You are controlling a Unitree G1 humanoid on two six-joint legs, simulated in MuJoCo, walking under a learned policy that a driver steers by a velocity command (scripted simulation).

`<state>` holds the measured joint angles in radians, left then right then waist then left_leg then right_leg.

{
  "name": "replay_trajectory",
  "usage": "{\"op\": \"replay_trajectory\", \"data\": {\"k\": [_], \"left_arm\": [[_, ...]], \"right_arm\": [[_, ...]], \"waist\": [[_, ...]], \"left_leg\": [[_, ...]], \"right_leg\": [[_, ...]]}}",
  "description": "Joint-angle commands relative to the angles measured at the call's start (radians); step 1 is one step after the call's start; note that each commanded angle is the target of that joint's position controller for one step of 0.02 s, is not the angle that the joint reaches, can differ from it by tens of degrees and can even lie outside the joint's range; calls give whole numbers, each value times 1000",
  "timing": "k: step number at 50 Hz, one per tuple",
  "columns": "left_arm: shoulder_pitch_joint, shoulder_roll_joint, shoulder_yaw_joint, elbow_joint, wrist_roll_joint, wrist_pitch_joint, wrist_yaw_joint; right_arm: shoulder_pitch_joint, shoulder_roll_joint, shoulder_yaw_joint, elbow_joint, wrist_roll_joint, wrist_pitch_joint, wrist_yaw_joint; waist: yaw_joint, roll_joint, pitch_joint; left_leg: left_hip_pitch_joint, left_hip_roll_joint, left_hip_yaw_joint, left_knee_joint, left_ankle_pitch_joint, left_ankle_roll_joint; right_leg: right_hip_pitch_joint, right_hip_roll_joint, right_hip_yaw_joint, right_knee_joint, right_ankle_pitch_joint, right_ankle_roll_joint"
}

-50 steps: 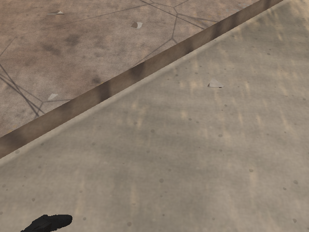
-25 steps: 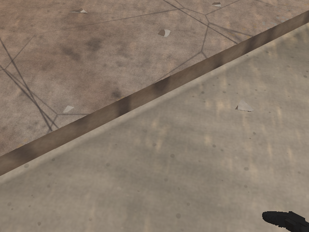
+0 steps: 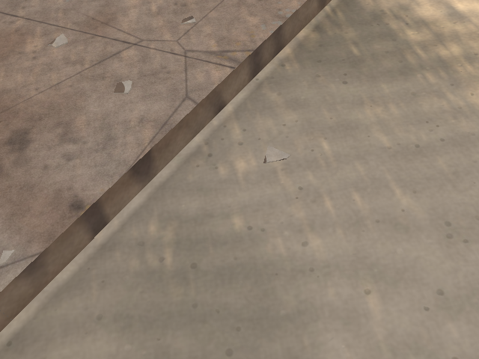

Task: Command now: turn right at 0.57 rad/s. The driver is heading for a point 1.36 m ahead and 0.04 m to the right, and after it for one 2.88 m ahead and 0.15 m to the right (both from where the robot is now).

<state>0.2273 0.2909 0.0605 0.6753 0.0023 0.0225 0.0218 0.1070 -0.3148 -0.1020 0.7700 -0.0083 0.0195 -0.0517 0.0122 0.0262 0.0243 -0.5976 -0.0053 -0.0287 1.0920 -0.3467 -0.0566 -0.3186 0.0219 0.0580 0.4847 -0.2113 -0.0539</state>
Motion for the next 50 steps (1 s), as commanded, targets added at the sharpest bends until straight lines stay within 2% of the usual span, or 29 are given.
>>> {"op": "replay_trajectory", "data": {"k": [1,5,7,10,12,13,14,15,16,17,18,19,21,23,26,28,30,31,32,33,34,35,36,38,40,42,44,47,50], "left_arm": [[-23,166,45,-83,-9,-13,19],[-22,192,58,-100,-8,1,20],[-31,195,61,-110,-8,7,13],[-53,193,62,-124,-17,14,6],[-89,187,61,-136,-32,21,8],[-88,168,57,-142,-34,23,12],[-50,116,43,-146,-22,23,11],[-29,119,47,-175,-28,13,8],[-9,209,74,-152,-8,4,6],[2,236,90,-127,-18,7,2],[15,209,87,-104,-17,17,5],[12,183,81,-101,-12,25,7],[-10,128,61,-112,-19,28,2],[-53,101,47,-131,-20,24,2],[-82,66,24,-145,-7,20,-5],[-76,80,26,-141,-12,19,-8],[-13,70,24,-109,-15,18,-13],[16,69,24,-91,-12,17,-15],[45,92,27,-88,-11,14,-11],[120,153,38,-84,-9,10,-1],[180,261,68,-61,2,0,-11],[183,222,59,-64,9,-27,-16],[153,178,43,-54,10,-46,-13],[102,138,31,-56,-7,-67,-6],[96,121,25,-57,-2,-76,-2],[95,122,29,-58,-6,-81,-4],[113,141,37,-48,-12,-85,-8],[148,170,48,-26,-21,-86,-17],[146,180,51,-11,-29,-83,-21]], "right_arm": [[-42,-51,-8,-75,5,-23,0],[-62,-49,0,-82,11,-32,18],[-52,-59,-2,-81,17,-39,27],[-28,-70,-4,-81,22,-52,40],[28,-73,-9,-68,21,-61,49],[61,-98,-18,-58,15,-62,49],[83,-164,-32,-64,-2,-56,43],[61,-223,-42,-58,-30,-45,43],[24,-159,-27,-91,-30,-50,40],[-22,-108,-12,-107,-22,-50,33],[-53,-87,-5,-114,-11,-47,30],[-55,-77,0,-113,4,-45,28],[-24,-85,4,-102,2,-36,23],[10,-93,3,-93,-2,-28,20],[2,-121,-2,-90,5,-19,27],[19,-137,-3,-79,13,-16,35],[27,-128,7,-68,28,-16,44],[46,-108,17,-56,33,-21,49],[61,-81,29,-46,23,-31,57],[36,-10,55,-65,-10,-43,68],[-27,-32,49,-115,10,-57,62],[-98,-117,22,-127,30,-66,55],[-81,-136,9,-119,43,-69,58],[-32,-113,6,-84,33,-79,64],[-31,-73,14,-70,23,-95,76],[-42,-43,26,-65,20,-103,85],[-77,-25,38,-75,21,-104,91],[-107,-42,43,-92,29,-103,99],[-74,-77,38,-95,36,-108,105]], "waist": [[-4,-150,-127],[13,-180,-115],[14,-188,-113],[7,-197,-124],[-34,-189,-132],[-42,-164,-143],[-18,4,-172],[24,284,-112],[9,195,-106],[24,127,-96],[33,92,-78],[20,92,-65],[2,102,-58],[-26,127,-75],[-40,161,-101],[-49,177,-102],[-19,148,-106],[-5,130,-96],[4,93,-105],[17,-94,-141],[58,-325,-82],[98,-245,17],[64,-232,64],[32,-205,81],[24,-163,60],[27,-145,33],[42,-152,29],[54,-155,45],[22,-151,57]], "left_leg": [[-63,4,-50,-108,43,-15],[43,-16,-57,-289,16,-25],[105,-30,-57,-350,-9,-20],[176,-44,-60,-468,-17,-4],[295,-43,-43,-672,113,19],[406,12,-64,-747,225,42],[535,205,-224,-764,325,117],[533,381,-458,-790,526,289],[494,436,-461,-786,552,356],[468,373,-353,-770,525,319],[455,299,-266,-757,477,274],[464,275,-230,-752,479,264],[458,236,-154,-759,526,273],[520,236,-135,-751,536,284],[501,242,-103,-737,542,284],[485,252,-114,-725,544,287],[419,233,-107,-724,296,260],[353,211,-100,-720,150,227],[258,181,-80,-683,24,172],[121,93,20,-454,-127,94],[-67,-6,100,-306,-259,53],[-148,42,20,-132,-265,50],[-191,69,-5,-68,-193,65],[-209,97,-14,-70,-53,75],[-166,97,7,-117,82,69],[-91,85,31,-245,173,53],[-2,66,45,-370,220,39],[73,52,46,-462,223,41],[143,53,42,-520,205,79]], "right_leg": [[208,-218,266,-133,272,-154],[170,-209,328,-122,194,-171],[144,-204,368,-113,219,-178],[163,-191,437,-82,299,-171],[145,-150,441,-38,300,-131],[82,-112,418,0,200,-88],[-51,-25,310,174,-69,-30],[-270,130,111,350,-417,31],[-295,53,115,586,-429,77],[-288,37,109,671,-360,92],[-283,31,100,707,-307,112],[-308,33,100,743,-260,127],[-289,38,61,713,-223,145],[-280,24,38,587,-216,154],[-130,-17,-16,356,-238,148],[-47,-13,-54,232,-216,138],[101,5,-95,7,-70,102],[204,22,-108,-98,-21,75],[325,-17,-46,-87,-19,45],[439,-205,189,-111,22,-17],[363,-362,455,-239,-256,-182],[309,-381,546,-317,-422,-245],[283,-361,503,-329,-486,-221],[287,-301,397,-348,-399,-172],[273,-256,290,-361,-224,-149],[254,-222,193,-356,-102,-137],[211,-213,142,-351,-53,-136],[177,-244,138,-338,-63,-148],[179,-284,157,-312,-79,-133]]}}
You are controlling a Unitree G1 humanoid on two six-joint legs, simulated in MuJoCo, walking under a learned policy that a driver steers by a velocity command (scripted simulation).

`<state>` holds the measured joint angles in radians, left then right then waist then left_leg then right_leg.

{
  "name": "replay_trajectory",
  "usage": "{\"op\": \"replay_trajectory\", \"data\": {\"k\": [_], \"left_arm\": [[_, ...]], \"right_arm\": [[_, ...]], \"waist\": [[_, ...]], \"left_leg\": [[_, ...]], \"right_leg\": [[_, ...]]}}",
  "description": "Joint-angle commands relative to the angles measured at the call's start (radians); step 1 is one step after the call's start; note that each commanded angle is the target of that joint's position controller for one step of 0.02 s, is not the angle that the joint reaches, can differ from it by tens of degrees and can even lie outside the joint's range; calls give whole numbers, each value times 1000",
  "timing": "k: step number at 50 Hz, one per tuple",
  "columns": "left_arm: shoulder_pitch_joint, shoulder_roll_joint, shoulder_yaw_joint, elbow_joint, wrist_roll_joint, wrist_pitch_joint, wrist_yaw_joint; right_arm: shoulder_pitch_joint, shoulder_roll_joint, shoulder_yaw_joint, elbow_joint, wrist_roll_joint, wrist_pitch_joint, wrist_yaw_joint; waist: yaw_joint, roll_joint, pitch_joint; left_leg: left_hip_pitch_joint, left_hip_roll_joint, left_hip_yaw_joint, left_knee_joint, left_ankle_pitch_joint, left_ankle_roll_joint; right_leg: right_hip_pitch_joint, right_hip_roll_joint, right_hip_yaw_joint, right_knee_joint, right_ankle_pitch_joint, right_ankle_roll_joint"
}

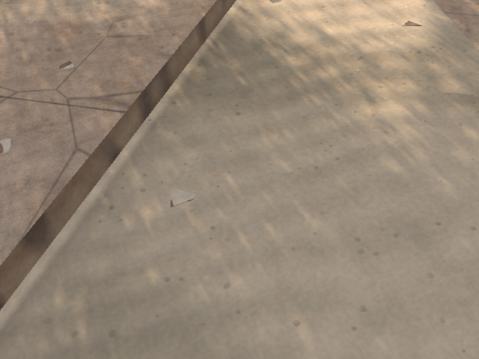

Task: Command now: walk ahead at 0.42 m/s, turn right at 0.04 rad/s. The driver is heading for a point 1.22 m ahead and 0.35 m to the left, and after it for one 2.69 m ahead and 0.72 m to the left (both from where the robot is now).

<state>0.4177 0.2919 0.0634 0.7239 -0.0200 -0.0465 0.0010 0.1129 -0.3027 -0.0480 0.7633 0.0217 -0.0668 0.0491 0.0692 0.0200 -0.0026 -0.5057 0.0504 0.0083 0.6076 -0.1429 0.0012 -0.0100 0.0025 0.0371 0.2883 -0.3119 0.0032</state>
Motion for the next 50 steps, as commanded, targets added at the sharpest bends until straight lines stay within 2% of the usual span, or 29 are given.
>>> {"op": "replay_trajectory", "data": {"k": [1,2,3,4,5,6,7,8,9,10,12,14,19,23,26,28,29,30,31,32,33,34,35,36,37,40,43,46,50], "left_arm": [[-51,176,47,-56,-6,-9,0],[-52,164,41,-53,-1,-6,2],[-44,123,26,-51,8,-5,3],[-8,49,-1,-94,19,-12,6],[10,38,-5,-113,6,-30,16],[-41,129,19,-107,-21,-37,12],[-97,149,23,-114,-27,-40,7],[-120,134,21,-108,-13,-41,8],[-126,120,22,-103,-1,-37,7],[-113,105,21,-96,1,-32,3],[-104,84,18,-85,5,-20,1],[-153,77,17,-100,13,-16,4],[-320,30,-4,-142,12,-39,-11],[-446,18,-13,-179,2,-53,-40],[-485,30,-10,-201,0,-61,-61],[-421,65,4,-189,4,-60,-62],[-324,98,21,-165,6,-58,-55],[-165,141,41,-123,7,-55,-43],[22,211,57,-87,20,-46,-27],[28,248,61,-69,20,-49,-36],[29,143,38,-75,11,-47,-31],[-47,122,27,-75,11,-44,-25],[-112,112,22,-77,15,-43,-24],[-155,90,17,-77,23,-47,-27],[-176,74,13,-74,34,-55,-28],[-196,75,19,-39,25,-80,-29],[-182,103,28,-7,34,-83,-18],[-185,118,30,6,31,-77,-9],[-116,150,39,47,17,-57,-1]], "right_arm": [[-39,-98,-21,-75,5,-23,3],[38,-116,-32,-50,2,-23,-3],[171,-158,-52,-14,3,-25,-13],[295,-269,-75,-3,-19,-28,-22],[357,-278,-74,10,-18,-31,-9],[290,-204,-51,3,-13,-35,-9],[229,-166,-39,-10,-14,-34,-11],[181,-137,-29,-20,-21,-31,-13],[150,-114,-22,-26,-31,-31,-14],[133,-104,-19,-29,-36,-33,-16],[138,-102,-19,-22,-29,-42,-20],[158,-114,-22,-8,-23,-45,-26],[224,-132,-21,25,-13,-29,-43],[305,-145,-21,63,-6,-10,-47],[327,-155,-27,81,-3,9,-52],[310,-179,-35,79,-4,16,-59],[295,-190,-38,76,-7,21,-61],[273,-181,-32,68,-10,26,-64],[280,-127,-11,38,-36,21,-67],[439,2,25,36,-28,0,-51],[334,-119,1,40,-3,-21,-42],[223,-153,-11,-3,22,-33,-36],[174,-136,-6,-14,20,-38,-39],[158,-127,-11,-13,7,-33,-41],[192,-115,-13,-4,8,-20,-40],[223,-65,-7,8,8,19,-48],[143,-58,-8,-23,0,25,-51],[61,-43,-4,-45,-2,13,-34],[-69,-26,4,-104,-1,8,-11]], "waist": [[-61,-137,76],[-99,-128,42],[-157,-84,-37],[-175,143,-173],[-175,313,-239],[-164,191,-137],[-144,131,-51],[-123,72,-14],[-101,70,12],[-82,90,11],[-69,78,14],[-75,44,37],[-130,35,67],[-174,22,102],[-159,35,102],[-106,69,42],[-48,85,-30],[39,74,-135],[93,-41,-300],[-10,-304,-433],[52,-191,-381],[41,-147,-210],[6,-45,-118],[-25,-21,-55],[-61,-56,-48],[-94,-82,1],[-77,-73,45],[-48,-67,58],[9,-48,88]], "left_leg": [[111,-13,18,-62,-3,35],[220,-39,39,-78,-23,50],[401,-22,9,-95,-35,79],[677,215,-342,-166,-163,190],[774,323,-752,-368,-441,288],[698,325,-712,-397,-545,263],[601,298,-586,-389,-472,232],[519,252,-485,-396,-368,216],[452,211,-406,-414,-273,205],[408,183,-351,-436,-210,200],[379,162,-274,-466,-87,215],[387,157,-219,-484,34,225],[415,115,-93,-489,204,189],[507,151,-88,-463,222,191],[609,193,-96,-399,337,184],[649,195,-88,-300,614,165],[651,179,-72,-180,791,153],[566,137,-36,12,821,123],[322,77,-12,331,474,94],[-72,-125,-72,657,-397,40],[-180,-81,-173,739,-421,49],[-232,-32,-136,732,-338,53],[-204,17,-110,682,-252,48],[-171,45,-104,628,-203,38],[-107,71,-115,603,-168,31],[-75,87,-118,533,-129,-1],[-156,86,-132,409,18,-23],[-127,69,-84,203,204,-16],[-156,53,-32,52,234,10]], "right_leg": [[-136,-256,165,-78,48,-175],[-156,-229,139,8,147,-155],[-210,-169,75,207,254,-120],[-456,-46,-25,605,108,-41],[-669,56,48,849,-268,-8],[-768,-9,98,960,-215,-20],[-791,-58,70,959,-125,-41],[-768,-93,55,921,-40,-44],[-733,-121,55,873,24,-43],[-687,-135,52,851,69,-38],[-674,-137,34,819,124,-20],[-722,-140,26,745,194,3],[-694,-110,-22,431,407,16],[-691,-77,-45,282,435,-2],[-692,-54,-46,225,349,-39],[-570,-8,-73,214,264,-74],[-434,24,-97,209,244,-101],[-187,17,-95,191,303,-138],[166,-183,127,254,340,-201],[481,-406,637,151,111,-367],[438,-376,672,61,0,-322],[295,-345,509,29,50,-285],[137,-314,394,0,168,-264],[21,-279,307,-34,256,-254],[-51,-258,247,-69,285,-247],[-168,-242,116,-152,315,-247],[-166,-229,9,-184,361,-233],[-147,-191,-104,-187,386,-192],[-17,-238,-151,-165,398,-176]]}}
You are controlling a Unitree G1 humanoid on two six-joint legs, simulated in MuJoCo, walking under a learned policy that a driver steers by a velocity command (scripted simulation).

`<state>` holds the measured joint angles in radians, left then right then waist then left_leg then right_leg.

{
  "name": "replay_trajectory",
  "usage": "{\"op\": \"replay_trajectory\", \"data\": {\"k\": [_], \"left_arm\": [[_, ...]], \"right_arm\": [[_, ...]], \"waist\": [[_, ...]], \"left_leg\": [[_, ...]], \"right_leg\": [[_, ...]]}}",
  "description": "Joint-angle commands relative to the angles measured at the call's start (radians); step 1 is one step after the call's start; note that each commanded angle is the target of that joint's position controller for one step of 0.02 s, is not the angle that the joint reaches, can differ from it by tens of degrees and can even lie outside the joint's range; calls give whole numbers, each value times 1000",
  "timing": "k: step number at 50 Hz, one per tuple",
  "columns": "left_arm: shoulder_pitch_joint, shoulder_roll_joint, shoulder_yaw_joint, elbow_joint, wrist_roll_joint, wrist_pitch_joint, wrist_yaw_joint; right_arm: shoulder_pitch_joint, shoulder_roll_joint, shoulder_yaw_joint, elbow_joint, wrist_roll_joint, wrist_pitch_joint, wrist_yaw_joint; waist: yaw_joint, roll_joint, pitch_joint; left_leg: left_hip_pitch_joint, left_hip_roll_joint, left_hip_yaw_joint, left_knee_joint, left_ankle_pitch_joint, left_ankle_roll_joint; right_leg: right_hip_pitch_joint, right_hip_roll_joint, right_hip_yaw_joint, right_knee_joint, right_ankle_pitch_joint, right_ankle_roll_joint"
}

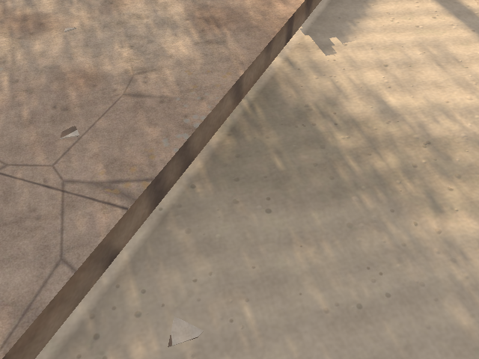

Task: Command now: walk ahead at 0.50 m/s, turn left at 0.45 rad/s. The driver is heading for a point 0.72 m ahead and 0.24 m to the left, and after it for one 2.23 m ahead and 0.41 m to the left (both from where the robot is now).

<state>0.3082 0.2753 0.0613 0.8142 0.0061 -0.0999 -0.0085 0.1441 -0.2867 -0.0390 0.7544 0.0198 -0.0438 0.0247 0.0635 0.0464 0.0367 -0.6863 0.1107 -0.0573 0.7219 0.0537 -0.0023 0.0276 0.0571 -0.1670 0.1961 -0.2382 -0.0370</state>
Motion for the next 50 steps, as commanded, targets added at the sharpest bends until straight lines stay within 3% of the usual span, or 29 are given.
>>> {"op": "replay_trajectory", "data": {"k": [1,3,5,6,7,8,9,10,11,12,13,14,18,23,28,29,30,31,32,33,34,35,36,37,39,41,46,48,50], "left_arm": [[3,172,44,-35,-13,5,10],[5,188,51,-26,-23,23,15],[-21,217,59,-33,-26,41,24],[-35,224,61,-38,-26,51,30],[-42,208,52,-45,-26,56,35],[-4,142,25,-68,5,45,36],[58,42,-9,-119,8,12,19],[-45,150,10,-121,-25,-24,1],[-123,167,13,-151,-52,-40,-6],[-135,149,8,-152,-37,-46,1],[-138,158,15,-145,-8,-42,9],[-122,158,18,-144,0,-31,8],[-141,116,9,-155,14,2,10],[-330,78,-10,-200,3,-7,0],[-385,119,7,-224,-11,-25,-21],[-304,99,-13,-194,58,18,-20],[-260,113,-7,-191,61,27,-12],[-167,132,0,-172,60,23,-1],[-39,190,15,-159,70,11,9],[74,309,45,-160,79,16,21],[41,308,52,-147,51,34,15],[-16,204,29,-162,40,42,13],[-56,140,11,-160,37,43,11],[-74,109,1,-149,37,42,12],[-55,109,0,-121,31,29,11],[-28,112,4,-102,21,12,4],[5,121,11,-66,17,6,3],[32,120,8,-44,18,3,-3],[56,136,9,-20,14,6,-6]], "right_arm": [[-120,-47,-7,-111,0,-14,19],[-137,-58,-13,-141,-1,-11,31],[-80,-92,-31,-150,-1,-5,37],[23,-123,-51,-132,0,-1,35],[190,-178,-84,-90,3,4,23],[325,-276,-115,-69,6,16,-1],[262,-329,-115,-102,7,5,2],[273,-233,-89,-116,1,-5,10],[246,-189,-76,-113,-7,-15,9],[187,-173,-70,-117,-6,-21,10],[133,-141,-61,-128,-7,-22,6],[106,-133,-56,-144,-17,-21,1],[122,-165,-65,-135,-9,-24,-22],[190,-182,-70,-102,0,-10,-43],[241,-169,-70,-72,8,5,-52],[247,-201,-78,-68,-60,4,-32],[244,-183,-79,-72,-63,2,-25],[233,-176,-75,-72,-52,-3,-20],[227,-138,-63,-82,-37,-12,-14],[301,-70,-48,-119,0,-15,-16],[324,-112,-46,-116,-36,-7,-19],[266,-152,-54,-85,-52,6,-20],[202,-150,-52,-87,-53,9,-8],[177,-133,-52,-89,-54,13,2],[179,-115,-48,-79,-63,32,19],[158,-98,-44,-84,-59,39,28],[10,-58,-22,-123,-59,38,46],[-48,-25,-5,-133,-58,30,50],[-88,-20,4,-135,-64,26,46]], "waist": [[18,-75,54],[8,-89,50],[-40,-124,-9],[-101,-130,-71],[-188,-102,-158],[-217,67,-259],[-106,263,-381],[-185,111,-394],[-181,63,-255],[-130,-46,-158],[-98,-50,-121],[-70,-21,-103],[-55,-18,-64],[-127,26,-32],[-134,56,-29],[-127,116,-43],[-111,117,-43],[-55,79,-76],[13,-20,-167],[18,-254,-343],[-20,-342,-340],[-25,-160,-196],[-27,-94,-113],[-41,-120,-68],[-53,-182,-39],[-58,-173,-45],[-35,-161,-10],[-21,-152,-3],[-14,-159,5]], "left_leg": [[5,-11,41,-84,8,24],[-4,-28,68,-107,-88,51],[107,-88,128,-106,-203,90],[240,-132,154,-117,-229,116],[483,-173,150,-171,-183,154],[786,5,-136,-173,-145,225],[1068,216,-732,-349,-372,436],[1074,215,-743,-433,-441,395],[965,183,-591,-433,-379,352],[809,138,-473,-432,-253,319],[701,104,-391,-439,-139,302],[625,81,-356,-459,-62,300],[498,37,-253,-502,76,305],[446,-35,-200,-481,-67,227],[567,17,-331,-375,-119,200],[575,-15,-303,-342,36,173],[557,-19,-322,-284,95,152],[528,-52,-314,-180,151,130],[452,-108,-262,44,75,103],[197,-238,-113,351,-321,59],[35,-232,-65,482,-612,63],[5,-165,-82,533,-527,67],[31,-137,-65,496,-456,63],[57,-108,-53,445,-421,57],[101,-94,-25,415,-393,40],[86,-91,-16,392,-357,33],[29,-60,30,209,-213,11],[119,-73,44,57,-167,20],[204,-99,90,-56,-183,31]], "right_leg": [[-8,-307,46,-53,343,-129],[68,-335,33,7,449,-111],[101,-336,4,146,769,-86],[85,-320,-16,294,894,-68],[-16,-275,-45,519,866,-33],[-288,-216,-51,850,438,13],[-693,12,113,1181,-340,67],[-800,-45,285,1221,-319,41],[-841,-82,267,1181,-241,19],[-805,-128,260,1082,-165,17],[-742,-157,258,992,-121,26],[-683,-170,260,963,-90,35],[-659,-156,226,790,14,97],[-573,-81,211,421,311,117],[-535,-52,256,288,267,77],[-486,-43,177,339,203,65],[-416,-41,187,327,132,48],[-284,-33,186,276,87,25],[-89,-162,313,244,0,-20],[220,-433,700,191,-161,-119],[205,-512,977,86,-247,-174],[81,-468,836,85,-306,-155],[-25,-409,679,73,-218,-131],[-93,-357,548,52,-85,-105],[-152,-306,400,33,109,-96],[-138,-311,328,18,240,-113],[-95,-306,163,-21,337,-116],[-135,-282,118,-21,353,-103],[-145,-278,108,-11,387,-94]]}}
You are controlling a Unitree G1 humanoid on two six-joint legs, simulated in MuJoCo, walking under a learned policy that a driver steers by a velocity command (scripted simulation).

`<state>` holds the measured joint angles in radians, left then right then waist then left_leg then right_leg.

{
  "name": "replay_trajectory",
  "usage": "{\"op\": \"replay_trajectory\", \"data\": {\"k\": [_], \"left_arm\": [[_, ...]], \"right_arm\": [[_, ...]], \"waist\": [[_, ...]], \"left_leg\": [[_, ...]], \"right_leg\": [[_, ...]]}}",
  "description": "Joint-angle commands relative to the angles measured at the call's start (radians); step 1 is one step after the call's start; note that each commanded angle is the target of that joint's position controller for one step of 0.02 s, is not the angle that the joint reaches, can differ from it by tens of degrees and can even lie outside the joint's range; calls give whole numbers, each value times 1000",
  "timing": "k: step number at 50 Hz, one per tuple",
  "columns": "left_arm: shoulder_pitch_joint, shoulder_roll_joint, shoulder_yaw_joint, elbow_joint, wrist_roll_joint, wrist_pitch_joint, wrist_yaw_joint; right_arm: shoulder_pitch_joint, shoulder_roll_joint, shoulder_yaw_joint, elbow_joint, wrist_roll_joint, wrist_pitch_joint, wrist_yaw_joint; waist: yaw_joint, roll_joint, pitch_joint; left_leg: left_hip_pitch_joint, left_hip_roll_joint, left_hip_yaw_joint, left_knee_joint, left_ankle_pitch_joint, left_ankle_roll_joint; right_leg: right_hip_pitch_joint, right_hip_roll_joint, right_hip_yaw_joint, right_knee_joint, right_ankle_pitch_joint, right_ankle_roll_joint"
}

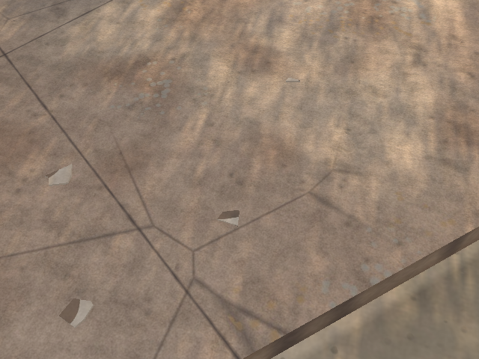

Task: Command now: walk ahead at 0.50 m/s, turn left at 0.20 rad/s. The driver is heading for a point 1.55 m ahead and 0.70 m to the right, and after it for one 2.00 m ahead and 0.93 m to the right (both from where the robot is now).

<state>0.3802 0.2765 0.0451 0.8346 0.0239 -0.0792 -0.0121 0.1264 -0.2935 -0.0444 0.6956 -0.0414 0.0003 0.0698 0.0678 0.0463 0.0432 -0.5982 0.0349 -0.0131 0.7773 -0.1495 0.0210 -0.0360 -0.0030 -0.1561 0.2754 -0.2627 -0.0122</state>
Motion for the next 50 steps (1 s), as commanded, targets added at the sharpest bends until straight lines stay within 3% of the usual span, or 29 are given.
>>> {"op": "replay_trajectory", "data": {"k": [1,3,4,5,6,7,8,9,11,12,15,20,26,28,30,31,32,33,34,35,36,37,39,41,42,44,46,48,50], "left_arm": [[8,142,25,-22,-9,-10,0],[19,156,25,4,-12,0,-2],[11,159,24,10,-19,3,-1],[16,144,17,10,-26,0,-1],[11,61,-8,-36,-22,-2,-6],[97,22,-11,-49,-28,10,2],[28,111,14,-29,-9,30,10],[-6,95,16,-35,-12,32,2],[-5,74,18,-8,-1,46,-9],[17,61,18,6,9,57,-17],[-28,27,20,-13,11,72,-32],[-191,-1,18,-79,17,87,-45],[-334,-18,2,-154,15,109,-46],[-327,-3,8,-163,20,110,-40],[-172,32,29,-132,19,97,-30],[-19,53,45,-84,16,82,-25],[92,101,67,-42,17,67,-11],[59,243,95,-39,22,67,-1],[83,320,121,-81,7,88,3],[25,271,113,-79,-1,99,14],[3,198,89,-59,-5,99,20],[-2,125,64,-40,-5,89,18],[22,40,25,-9,0,65,10],[72,43,11,47,8,34,1],[64,45,2,62,8,24,-4],[1,38,-17,53,-2,16,1],[21,59,-16,38,-16,4,15],[100,100,-1,58,-24,-2,39],[195,94,13,73,-23,14,62]], "right_arm": [[-69,-13,12,-74,-8,-19,-6],[-13,-30,8,-48,-17,-25,-26],[104,-41,1,-4,-25,-35,-37],[237,-82,-15,45,-39,-46,-50],[375,-178,-36,55,-55,-52,-68],[374,-274,-60,52,-26,-44,-81],[316,-209,-52,54,4,-41,-81],[227,-128,-25,46,4,-45,-80],[156,-49,-1,46,9,-60,-80],[152,-43,1,55,10,-70,-85],[186,-57,-10,86,13,-96,-82],[269,-38,-13,134,8,-97,-88],[294,-58,-19,156,6,-88,-93],[275,-85,-23,147,17,-84,-96],[246,-128,-32,139,29,-74,-96],[197,-145,-39,119,42,-65,-91],[165,-128,-35,99,57,-66,-82],[229,33,-3,60,41,-69,-76],[232,-4,-3,21,47,-73,-83],[136,-11,-1,1,27,-82,-86],[81,5,4,-18,15,-93,-86],[60,39,14,-24,1,-95,-87],[27,103,37,-65,7,-64,-91],[-63,204,80,-140,-10,-34,-95],[-95,226,95,-163,-11,-25,-99],[-157,209,109,-206,-23,-23,-104],[-186,122,91,-213,-28,-5,-98],[-216,131,93,-242,-30,6,-100],[-244,168,100,-246,-32,8,-92]], "waist": [[-19,-168,-11],[-57,-159,-25],[-118,-119,-76],[-174,-84,-150],[-218,78,-273],[-171,222,-321],[-177,49,-204],[-133,69,-83],[-83,66,-1],[-65,71,2],[-44,35,2],[-76,35,33],[-92,30,63],[-80,42,27],[-10,72,-97],[65,62,-160],[126,2,-202],[5,-263,-192],[63,-213,-451],[45,-92,-333],[15,-73,-170],[-18,-33,-111],[-62,-53,-88],[-97,-65,-33],[-117,-65,-8],[-151,-51,45],[-101,-44,47],[-60,-72,-12],[-11,-68,-82]], "left_leg": [[166,-36,70,-131,11,19],[271,-66,95,-194,-45,47],[418,-96,108,-281,-10,65],[618,-66,76,-316,10,80],[832,241,-236,-349,28,124],[850,448,-559,-466,107,223],[728,384,-453,-470,-5,215],[625,329,-341,-511,-44,191],[503,243,-180,-589,6,132],[477,222,-122,-606,70,125],[501,224,-20,-614,245,132],[592,241,83,-600,308,141],[652,267,200,-557,484,92],[677,248,246,-461,797,63],[673,243,255,-222,1035,56],[602,222,249,-28,937,48],[423,155,252,240,588,23],[36,-12,229,705,-380,-27],[-97,-72,8,1004,-326,-33],[-241,-14,-20,1079,-206,-25],[-330,5,21,1140,-189,-8],[-381,16,29,1209,-196,11],[-504,-2,35,1492,-246,47],[-682,-11,26,1643,-262,77],[-732,-14,29,1635,-260,80],[-648,0,47,1359,-184,43],[-520,-4,134,1145,-121,-17],[-584,9,127,1035,-126,-26],[-671,8,120,996,-172,-5]], "right_leg": [[-73,-231,109,-72,459,-127],[-53,-234,127,40,682,-130],[-64,-200,104,191,797,-118],[-159,-156,90,376,694,-96],[-350,-95,63,682,188,-59],[-534,42,134,898,-295,-41],[-566,-17,235,950,-246,-52],[-595,-45,218,949,-179,-52],[-551,-80,205,877,-73,-33],[-525,-74,194,892,-36,-21],[-593,-71,188,920,26,2],[-767,-77,173,843,108,16],[-670,-68,66,563,140,-60],[-545,-6,-6,476,83,-100],[-319,63,-7,417,73,-143],[-130,88,10,304,151,-160],[87,78,54,186,241,-158],[281,-207,445,249,689,-237],[397,-363,831,75,516,-424],[315,-330,758,8,210,-407],[186,-278,678,0,101,-368],[89,-228,611,38,149,-325],[-64,-191,547,66,151,-288],[-188,-179,542,80,15,-242],[-257,-160,521,59,-67,-218],[-453,-77,471,-9,-173,-164],[-514,-57,504,-106,52,-185],[-262,-104,545,-102,324,-217],[42,-126,544,-52,495,-230]]}}
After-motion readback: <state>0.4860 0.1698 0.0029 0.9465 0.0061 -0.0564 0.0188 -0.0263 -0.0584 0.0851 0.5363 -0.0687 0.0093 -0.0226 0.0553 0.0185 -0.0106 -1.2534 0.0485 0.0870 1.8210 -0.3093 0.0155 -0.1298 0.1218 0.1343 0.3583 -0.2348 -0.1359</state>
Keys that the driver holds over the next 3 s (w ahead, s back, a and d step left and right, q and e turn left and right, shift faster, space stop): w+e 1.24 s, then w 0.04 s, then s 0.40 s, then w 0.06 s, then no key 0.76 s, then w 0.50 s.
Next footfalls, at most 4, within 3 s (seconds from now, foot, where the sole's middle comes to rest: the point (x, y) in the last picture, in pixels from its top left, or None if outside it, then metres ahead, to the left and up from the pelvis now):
0.10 left None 0.19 0.11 -0.78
0.64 right None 0.44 -0.14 -0.78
1.16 left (331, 237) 0.77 -0.16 -0.65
1.58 right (435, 224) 0.83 -0.46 -0.65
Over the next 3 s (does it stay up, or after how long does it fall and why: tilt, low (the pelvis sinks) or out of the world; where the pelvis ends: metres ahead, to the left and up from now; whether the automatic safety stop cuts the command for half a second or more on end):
stays up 0.94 -0.44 0.13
